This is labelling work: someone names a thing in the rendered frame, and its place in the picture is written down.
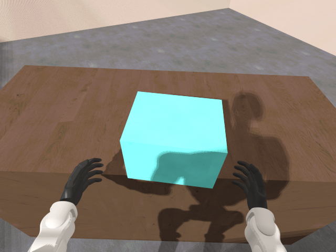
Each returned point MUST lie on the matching right robot hand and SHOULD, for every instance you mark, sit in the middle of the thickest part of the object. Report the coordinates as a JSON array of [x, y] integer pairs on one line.
[[254, 188]]

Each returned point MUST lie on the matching pedestal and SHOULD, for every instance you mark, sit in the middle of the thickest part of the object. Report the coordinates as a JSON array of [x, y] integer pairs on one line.
[[53, 118]]

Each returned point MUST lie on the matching left robot hand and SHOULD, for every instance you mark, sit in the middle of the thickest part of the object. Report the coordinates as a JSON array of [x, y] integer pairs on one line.
[[78, 180]]

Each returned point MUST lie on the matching right robot forearm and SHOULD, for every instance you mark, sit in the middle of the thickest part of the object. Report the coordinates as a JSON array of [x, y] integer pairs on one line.
[[261, 232]]

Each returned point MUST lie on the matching left robot forearm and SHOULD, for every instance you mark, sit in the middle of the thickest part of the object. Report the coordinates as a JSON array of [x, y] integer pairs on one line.
[[56, 228]]

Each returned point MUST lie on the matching carton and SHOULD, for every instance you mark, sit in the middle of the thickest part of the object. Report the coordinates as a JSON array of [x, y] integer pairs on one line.
[[174, 139]]

